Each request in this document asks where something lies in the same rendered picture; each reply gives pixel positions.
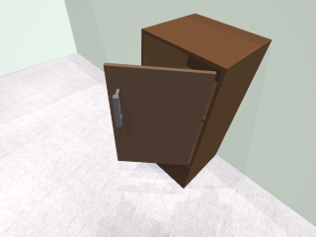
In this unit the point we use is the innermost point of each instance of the cupboard door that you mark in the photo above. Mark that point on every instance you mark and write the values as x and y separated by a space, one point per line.
161 110

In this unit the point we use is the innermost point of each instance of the handle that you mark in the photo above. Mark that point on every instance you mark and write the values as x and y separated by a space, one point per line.
116 106

